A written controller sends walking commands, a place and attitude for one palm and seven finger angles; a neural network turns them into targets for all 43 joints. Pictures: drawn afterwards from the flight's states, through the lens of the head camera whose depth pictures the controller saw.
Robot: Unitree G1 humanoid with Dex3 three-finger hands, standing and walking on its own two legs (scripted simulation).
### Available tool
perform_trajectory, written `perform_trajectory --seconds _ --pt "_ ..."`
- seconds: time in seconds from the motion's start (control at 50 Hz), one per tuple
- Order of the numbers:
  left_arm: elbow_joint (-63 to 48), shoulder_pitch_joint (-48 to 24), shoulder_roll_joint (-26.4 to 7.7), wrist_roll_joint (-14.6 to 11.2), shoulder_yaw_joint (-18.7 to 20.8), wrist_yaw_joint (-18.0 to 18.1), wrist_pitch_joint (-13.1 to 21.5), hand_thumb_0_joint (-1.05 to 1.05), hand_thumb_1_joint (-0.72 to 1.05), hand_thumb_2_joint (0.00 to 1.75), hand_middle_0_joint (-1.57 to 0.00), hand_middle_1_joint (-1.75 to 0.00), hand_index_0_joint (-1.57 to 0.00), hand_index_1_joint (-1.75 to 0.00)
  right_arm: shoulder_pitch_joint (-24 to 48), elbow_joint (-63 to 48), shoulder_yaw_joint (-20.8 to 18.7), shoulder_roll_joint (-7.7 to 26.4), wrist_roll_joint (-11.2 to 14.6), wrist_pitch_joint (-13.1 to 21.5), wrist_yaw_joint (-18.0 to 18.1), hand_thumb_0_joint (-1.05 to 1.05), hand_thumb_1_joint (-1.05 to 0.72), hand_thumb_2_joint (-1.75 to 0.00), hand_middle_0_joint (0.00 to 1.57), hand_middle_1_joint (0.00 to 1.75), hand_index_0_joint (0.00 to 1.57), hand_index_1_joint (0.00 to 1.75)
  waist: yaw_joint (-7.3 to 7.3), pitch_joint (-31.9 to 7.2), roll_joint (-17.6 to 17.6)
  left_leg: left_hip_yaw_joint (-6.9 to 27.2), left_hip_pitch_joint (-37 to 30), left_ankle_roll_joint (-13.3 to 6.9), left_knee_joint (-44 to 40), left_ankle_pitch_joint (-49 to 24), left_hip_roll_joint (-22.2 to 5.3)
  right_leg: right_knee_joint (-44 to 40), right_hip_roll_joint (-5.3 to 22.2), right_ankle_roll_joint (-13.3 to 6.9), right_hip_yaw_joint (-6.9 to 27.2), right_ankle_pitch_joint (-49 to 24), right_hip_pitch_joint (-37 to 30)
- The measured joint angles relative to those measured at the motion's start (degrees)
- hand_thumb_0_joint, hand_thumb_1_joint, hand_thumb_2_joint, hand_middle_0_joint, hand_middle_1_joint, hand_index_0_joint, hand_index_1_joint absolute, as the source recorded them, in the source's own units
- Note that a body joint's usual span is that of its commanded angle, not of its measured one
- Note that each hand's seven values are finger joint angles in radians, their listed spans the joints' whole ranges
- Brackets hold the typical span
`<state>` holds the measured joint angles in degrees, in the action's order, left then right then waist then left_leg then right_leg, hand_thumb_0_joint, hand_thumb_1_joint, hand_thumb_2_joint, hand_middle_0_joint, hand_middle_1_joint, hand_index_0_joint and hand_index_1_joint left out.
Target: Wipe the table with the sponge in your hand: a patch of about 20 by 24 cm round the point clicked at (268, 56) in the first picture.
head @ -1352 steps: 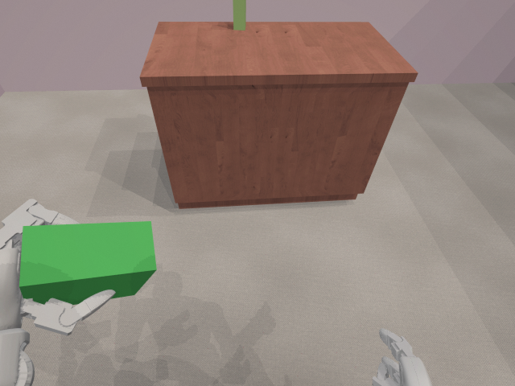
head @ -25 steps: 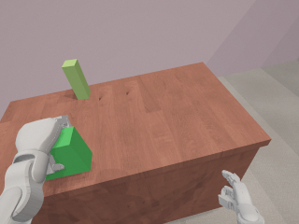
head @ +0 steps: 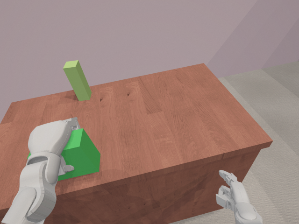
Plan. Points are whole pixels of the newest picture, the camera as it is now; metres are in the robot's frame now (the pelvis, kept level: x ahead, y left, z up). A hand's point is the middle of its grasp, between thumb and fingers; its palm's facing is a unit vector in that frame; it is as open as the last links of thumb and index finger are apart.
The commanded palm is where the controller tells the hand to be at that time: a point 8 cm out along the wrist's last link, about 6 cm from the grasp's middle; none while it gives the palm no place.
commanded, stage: move the sponge above the wiping area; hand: left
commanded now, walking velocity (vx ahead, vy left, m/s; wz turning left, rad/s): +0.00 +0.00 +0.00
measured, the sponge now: (71, 159) +0.24 +0.27 +0.06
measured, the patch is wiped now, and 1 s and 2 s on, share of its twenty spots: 0.00 0.00 0.00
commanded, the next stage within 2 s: lower the sponge onto the table in 1.66 s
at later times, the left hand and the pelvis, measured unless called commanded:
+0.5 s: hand (73, 150) +0.25 +0.26 +0.10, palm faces +0.02 -0.08 -1.00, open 10.2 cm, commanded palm +0.21 +0.26 +0.16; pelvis +0.00 -0.01 +0.00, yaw +0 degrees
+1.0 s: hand (71, 150) +0.24 +0.25 +0.10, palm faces +0.05 -0.08 -1.00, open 10.2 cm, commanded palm +0.21 +0.26 +0.17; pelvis +0.00 -0.01 +0.00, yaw +0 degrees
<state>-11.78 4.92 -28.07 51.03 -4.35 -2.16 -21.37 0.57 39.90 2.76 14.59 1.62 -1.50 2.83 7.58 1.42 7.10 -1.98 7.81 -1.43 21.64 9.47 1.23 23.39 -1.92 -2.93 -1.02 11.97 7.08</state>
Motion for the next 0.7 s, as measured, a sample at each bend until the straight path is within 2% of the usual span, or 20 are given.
perform_trajectory --seconds 0.12,0.26,0.48,0.6,0.7 --pt "1.51 -0.05 0.03 -0.02 -0.20 -0.42 -0.89 -0.01 -0.52 1.03 -0.72 -1.33 -0.74 -1.33 0.16 0.10 0.05 0.33 0.17 -0.43 0.18 0.01 -0.91 -0.90 0.20 0.30 0.21 0.30 -0.11 -0.08 -0.02 0.20 0.19 0.11 0.25 0.06 -0.11 0.14 -0.12 -0.14 -0.18 0.07 0.10" --pt "2.94 0.37 -0.41 0.00 0.61 -0.37 1.10 -0.01 -0.52 1.03 -0.72 -1.33 -0.74 -1.33 -0.47 0.23 -0.45 0.70 0.07 0.20 0.79 0.01 -0.91 -0.90 0.20 0.30 0.21 0.30 -0.17 0.16 -0.39 0.57 0.29 0.37 0.78 0.33 -0.44 -0.01 -0.47 -0.42 -0.49 0.05 -0.19" --pt "6.07 -1.97 1.60 1.14 -1.58 1.65 2.92 -0.01 -0.52 1.03 -0.72 -1.33 -0.74 -1.33 -0.79 1.18 -0.97 0.54 0.08 0.77 1.13 0.01 -0.91 -0.90 0.20 0.30 0.20 0.30 -0.38 0.08 -0.22 0.50 0.36 0.53 0.11 -0.13 -0.46 -0.14 -0.51 -0.58 -0.36 -0.16 0.20" --pt "4.73 -0.50 0.91 0.33 0.28 2.37 1.53 -0.01 -0.52 1.03 -0.72 -1.33 -0.74 -1.33 -0.77 1.00 -0.79 0.17 0.06 0.09 0.36 0.01 -0.91 -0.90 0.20 0.30 0.20 0.30 -0.88 -0.30 -0.29 -0.13 0.01 0.71 0.04 0.13 -0.77 0.10 -0.83 -0.75 0.31 -0.01 0.22" --pt "2.85 1.55 -0.06 -0.59 1.79 1.47 -0.48 -0.01 -0.52 1.03 -0.72 -1.33 -0.74 -1.33 -0.92 0.54 -0.89 0.96 0.31 -0.43 0.16 0.01 -0.91 -0.90 0.20 0.30 0.20 0.30 -0.93 -0.49 -0.05 0.08 0.06 0.73 0.59 0.44 -0.79 0.42 -0.86 -0.75 0.12 0.28 0.09"
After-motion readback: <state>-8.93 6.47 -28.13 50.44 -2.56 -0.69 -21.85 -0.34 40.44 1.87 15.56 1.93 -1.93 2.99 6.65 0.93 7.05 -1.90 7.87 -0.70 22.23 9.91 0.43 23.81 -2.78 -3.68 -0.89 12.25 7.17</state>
